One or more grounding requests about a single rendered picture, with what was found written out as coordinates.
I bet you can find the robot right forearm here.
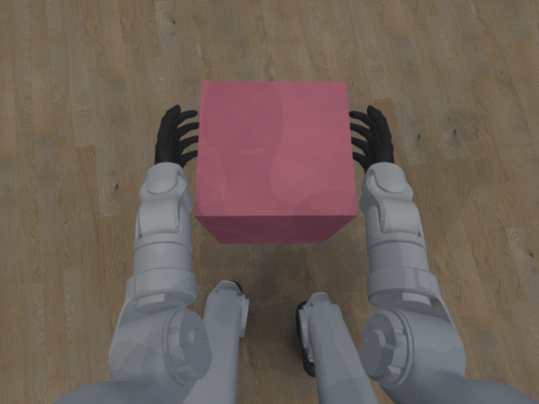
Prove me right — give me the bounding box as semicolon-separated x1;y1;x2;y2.
359;162;465;351

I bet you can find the robot right upper arm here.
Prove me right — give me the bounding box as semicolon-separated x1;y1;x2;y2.
360;307;539;404

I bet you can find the left robot hand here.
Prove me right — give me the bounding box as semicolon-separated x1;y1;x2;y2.
154;104;200;168

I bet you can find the carton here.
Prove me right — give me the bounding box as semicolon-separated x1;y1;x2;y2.
195;81;358;243

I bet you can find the right robot hand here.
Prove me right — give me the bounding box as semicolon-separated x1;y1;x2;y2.
349;105;394;174

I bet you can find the robot left forearm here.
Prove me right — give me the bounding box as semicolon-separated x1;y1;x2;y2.
109;162;197;378

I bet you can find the robot right thigh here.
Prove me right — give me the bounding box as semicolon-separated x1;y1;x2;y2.
298;300;379;404

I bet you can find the robot left shin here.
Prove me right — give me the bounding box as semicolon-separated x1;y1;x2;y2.
205;280;242;307

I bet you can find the robot left upper arm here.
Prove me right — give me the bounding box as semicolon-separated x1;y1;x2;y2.
52;307;212;404

